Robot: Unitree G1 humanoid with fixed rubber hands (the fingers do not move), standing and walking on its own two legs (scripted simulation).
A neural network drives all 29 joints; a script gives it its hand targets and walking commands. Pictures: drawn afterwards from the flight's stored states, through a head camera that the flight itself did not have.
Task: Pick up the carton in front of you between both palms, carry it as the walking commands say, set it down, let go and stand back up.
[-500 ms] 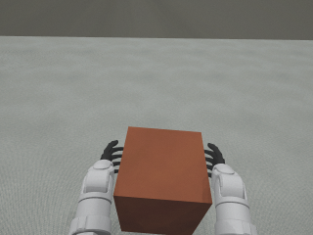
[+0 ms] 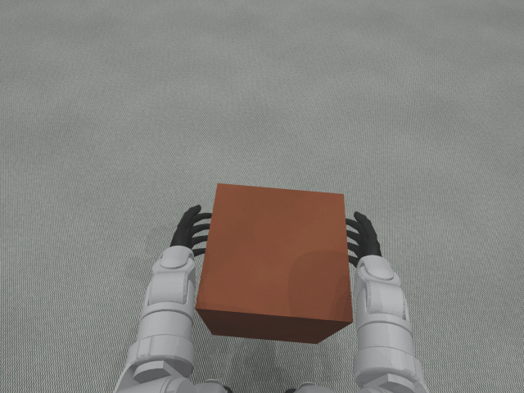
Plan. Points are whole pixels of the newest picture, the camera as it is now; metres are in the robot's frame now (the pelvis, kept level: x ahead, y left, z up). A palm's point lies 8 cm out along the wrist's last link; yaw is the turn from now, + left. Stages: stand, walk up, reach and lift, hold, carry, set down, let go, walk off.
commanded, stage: set down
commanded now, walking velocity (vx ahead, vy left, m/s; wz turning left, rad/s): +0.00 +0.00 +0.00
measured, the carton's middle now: (271, 271) +0.33 -0.01 -0.10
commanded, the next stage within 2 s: none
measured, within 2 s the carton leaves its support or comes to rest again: neither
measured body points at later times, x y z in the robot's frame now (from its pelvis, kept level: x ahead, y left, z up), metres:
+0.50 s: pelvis -0.05 +0.00 -0.13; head +0.16 +0.00 +0.27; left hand +0.39 +0.13 -0.20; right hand +0.37 -0.17 -0.19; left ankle +0.03 +0.11 -0.73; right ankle +0.03 -0.12 -0.73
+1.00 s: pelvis -0.07 +0.00 -0.26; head +0.21 +0.01 +0.09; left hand +0.43 +0.11 -0.37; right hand +0.39 -0.19 -0.36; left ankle +0.03 +0.11 -0.73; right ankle +0.03 -0.12 -0.73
